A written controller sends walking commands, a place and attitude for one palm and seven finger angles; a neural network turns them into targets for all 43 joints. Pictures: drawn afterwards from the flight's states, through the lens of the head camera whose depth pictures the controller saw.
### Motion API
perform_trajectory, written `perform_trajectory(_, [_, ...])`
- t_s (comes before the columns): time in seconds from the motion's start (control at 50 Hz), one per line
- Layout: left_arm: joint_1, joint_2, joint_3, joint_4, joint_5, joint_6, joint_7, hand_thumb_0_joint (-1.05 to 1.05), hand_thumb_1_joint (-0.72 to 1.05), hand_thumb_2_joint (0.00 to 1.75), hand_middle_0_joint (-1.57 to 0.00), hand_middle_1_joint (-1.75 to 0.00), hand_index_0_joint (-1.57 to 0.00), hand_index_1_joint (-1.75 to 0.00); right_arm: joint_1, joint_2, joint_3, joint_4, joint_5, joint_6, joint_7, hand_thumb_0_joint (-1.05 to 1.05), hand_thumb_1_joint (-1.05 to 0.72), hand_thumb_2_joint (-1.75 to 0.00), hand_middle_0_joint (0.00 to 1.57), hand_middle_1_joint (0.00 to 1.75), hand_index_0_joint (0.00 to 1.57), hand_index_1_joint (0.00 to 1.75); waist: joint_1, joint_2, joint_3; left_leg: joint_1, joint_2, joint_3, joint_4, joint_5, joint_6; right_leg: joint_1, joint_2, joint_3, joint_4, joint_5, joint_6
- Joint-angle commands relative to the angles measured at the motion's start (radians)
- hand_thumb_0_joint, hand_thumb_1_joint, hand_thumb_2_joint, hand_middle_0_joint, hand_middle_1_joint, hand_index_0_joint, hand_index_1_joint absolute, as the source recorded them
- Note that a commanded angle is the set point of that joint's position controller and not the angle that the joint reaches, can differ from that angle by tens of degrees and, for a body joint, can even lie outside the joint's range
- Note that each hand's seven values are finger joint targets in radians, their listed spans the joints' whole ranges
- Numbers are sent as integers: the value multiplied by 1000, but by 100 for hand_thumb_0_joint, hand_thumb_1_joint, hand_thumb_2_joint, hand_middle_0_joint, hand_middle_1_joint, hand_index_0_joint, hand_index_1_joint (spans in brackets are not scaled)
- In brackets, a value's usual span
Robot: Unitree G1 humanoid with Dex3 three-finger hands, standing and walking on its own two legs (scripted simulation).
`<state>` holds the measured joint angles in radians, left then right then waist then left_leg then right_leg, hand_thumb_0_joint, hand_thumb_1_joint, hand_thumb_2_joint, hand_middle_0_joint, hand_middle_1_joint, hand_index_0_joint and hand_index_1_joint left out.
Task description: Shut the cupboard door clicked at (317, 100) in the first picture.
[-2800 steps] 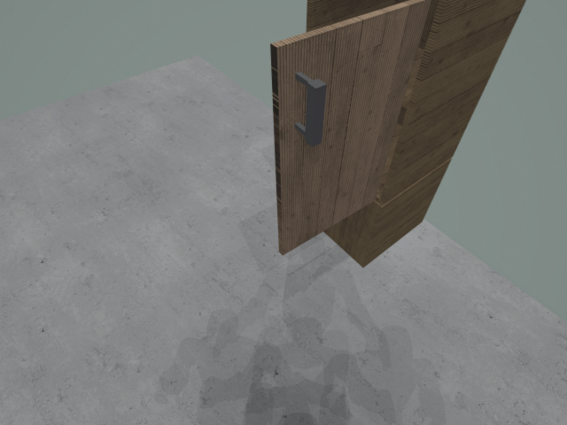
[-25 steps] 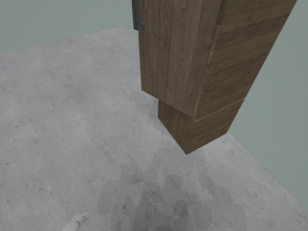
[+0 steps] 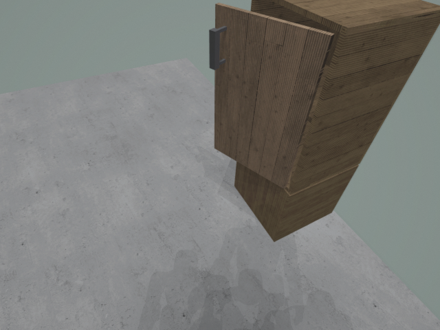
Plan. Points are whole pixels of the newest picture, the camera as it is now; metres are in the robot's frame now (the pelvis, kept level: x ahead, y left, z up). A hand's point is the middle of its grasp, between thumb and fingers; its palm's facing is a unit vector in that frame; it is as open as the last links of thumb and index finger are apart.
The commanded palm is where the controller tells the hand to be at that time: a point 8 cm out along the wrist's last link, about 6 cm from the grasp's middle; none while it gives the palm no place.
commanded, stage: let the arm hang, fingers relaxed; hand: left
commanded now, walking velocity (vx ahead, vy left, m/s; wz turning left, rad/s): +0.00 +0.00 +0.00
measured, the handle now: (218, 47) +0.90 +0.06 +0.13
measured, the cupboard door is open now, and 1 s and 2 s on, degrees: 23 23 23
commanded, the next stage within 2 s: look to check the result in 0.36 s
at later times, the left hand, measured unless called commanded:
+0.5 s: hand out of the picture -0.03 +0.18 -0.18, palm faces +0.03 -0.99 -0.16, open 7.4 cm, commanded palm none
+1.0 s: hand out of the picture -0.01 +0.19 -0.18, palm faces +0.01 -0.98 -0.19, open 7.4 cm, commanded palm none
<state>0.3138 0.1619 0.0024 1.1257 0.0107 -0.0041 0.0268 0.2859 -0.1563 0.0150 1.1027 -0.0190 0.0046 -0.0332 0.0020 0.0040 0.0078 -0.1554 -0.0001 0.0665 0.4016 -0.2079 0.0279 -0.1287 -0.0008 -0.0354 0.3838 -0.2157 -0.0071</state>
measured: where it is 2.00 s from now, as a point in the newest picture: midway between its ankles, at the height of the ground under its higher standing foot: outside the picture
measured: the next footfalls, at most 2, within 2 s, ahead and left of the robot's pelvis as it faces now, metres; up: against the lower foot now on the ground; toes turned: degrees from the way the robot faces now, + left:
right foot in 1.88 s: +0.06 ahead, -0.13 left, +0.00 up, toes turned +28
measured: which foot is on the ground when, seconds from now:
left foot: down 0.00-1.00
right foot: down 0.00-1.00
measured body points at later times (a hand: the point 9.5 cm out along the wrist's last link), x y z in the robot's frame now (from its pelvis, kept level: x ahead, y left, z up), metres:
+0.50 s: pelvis +0.00 +0.02 +0.00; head -0.01 +0.02 +0.45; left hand -0.03 +0.23 -0.17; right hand -0.03 -0.19 -0.16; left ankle +0.01 +0.10 -0.74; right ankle +0.00 -0.11 -0.74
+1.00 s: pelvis +0.00 +0.01 +0.00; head +0.00 +0.01 +0.45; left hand -0.01 +0.24 -0.16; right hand -0.01 -0.22 -0.16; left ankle +0.01 +0.10 -0.74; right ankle +0.00 -0.11 -0.74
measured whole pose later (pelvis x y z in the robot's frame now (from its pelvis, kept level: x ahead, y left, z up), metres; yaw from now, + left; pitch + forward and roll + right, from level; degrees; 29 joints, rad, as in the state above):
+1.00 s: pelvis +0.00 +0.01 +0.00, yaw -1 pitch -2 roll +0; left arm 0.29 0.16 0.01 1.15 0.02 -0.01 0.03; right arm 0.29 -0.17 0.00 1.12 -0.02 -0.01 -0.03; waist -0.01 0.00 0.04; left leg -0.15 -0.03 0.09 0.37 -0.19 0.05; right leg -0.15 -0.03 -0.01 0.39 -0.21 0.01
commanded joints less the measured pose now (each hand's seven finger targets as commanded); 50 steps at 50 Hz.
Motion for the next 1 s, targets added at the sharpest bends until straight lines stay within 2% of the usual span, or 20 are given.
perform_trajectory(0.0, [55,82,17,-12,0,-9,9,0,90,90,-20,-30,-20,-30,59,-91,-20,-17,4,-11,-4,0,-90,-90,20,30,20,30,-9,-1,100,-41,103,-115,-104,29,2,-72,-89,102,-91,24,-29])
perform_trajectory(0.14, [80,63,18,6,1,-10,10,0,90,90,-20,-30,-20,-30,80,-76,-21,-1,4,-15,-7,0,-90,-90,20,30,20,30,-7,0,85,-40,96,-115,-108,20,6,-62,-89,99,-81,34,-25])
perform_trajectory(0.22, [88,54,17,10,2,-9,12,0,90,90,-20,-30,-20,-30,90,-68,-23,3,5,-15,-8,0,-90,-90,20,30,20,30,-8,18,100,-47,96,-116,-113,3,7,-74,-88,100,-78,28,-26])
perform_trajectory(0.26, [89,50,18,14,2,-9,13,0,90,90,-20,-30,-20,-30,100,-66,-23,5,5,-15,-9,0,-90,-90,20,30,20,30,-10,8,100,-52,98,-121,-119,-6,8,-71,-85,97,-73,28,-25])
perform_trajectory(0.38, [98,51,20,16,4,-8,15,0,90,90,-20,-30,-20,-30,110,-74,-26,4,7,-19,-11,0,-90,-90,20,30,20,30,-8,12,96,-46,104,-128,-124,8,12,-72,-81,92,-59,35,-22])
perform_trajectory(0.5, [101,48,21,16,5,-6,15,0,90,90,-20,-30,-20,-30,113,-73,-28,3,6,-18,-10,0,-90,-90,20,30,20,30,-9,4,117,-65,107,-140,-148,-53,14,-82,-81,90,-55,15,-21])
perform_trajectory(0.58, [98,63,23,13,6,-9,14,0,90,90,-20,-30,-20,-30,106,-89,-33,-2,8,-20,-9,0,-90,-90,20,30,20,30,-9,4,96,-43,106,-134,-135,-12,16,-78,-83,93,-55,36,-22])
perform_trajectory(0.74, [72,77,26,7,7,-9,12,0,90,90,-20,-30,-20,-30,94,-102,-38,-4,6,-19,-7,0,-90,-90,20,30,20,30,-13,3,113,-52,107,-143,-150,-55,15,-88,-83,97,-56,16,-23])
perform_trajectory(0.92, [39,111,32,-2,7,-15,8,0,90,90,-20,-30,-20,-30,55,-133,-43,-11,7,-22,-5,0,-90,-90,20,30,20,30,-14,12,87,-21,107,-132,-134,-3,14,-80,-89,102,-67,31,-27])
perform_trajectory(0.98, [27,132,36,-9,8,-19,7,0,90,90,-20,-30,-20,-30,43,-153,-45,-16,9,-24,-5,0,-90,-90,20,30,20,30,-13,-7,72,-10,108,-130,-122,42,15,-68,-91,104,-72,52,-29])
